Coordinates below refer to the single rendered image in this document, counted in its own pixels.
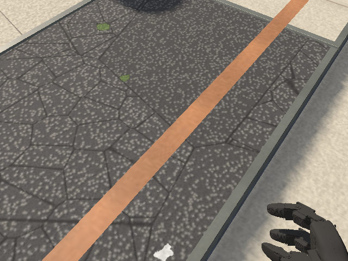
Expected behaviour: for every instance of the right robot hand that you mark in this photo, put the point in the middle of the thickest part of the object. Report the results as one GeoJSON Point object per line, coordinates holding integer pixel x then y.
{"type": "Point", "coordinates": [323, 243]}

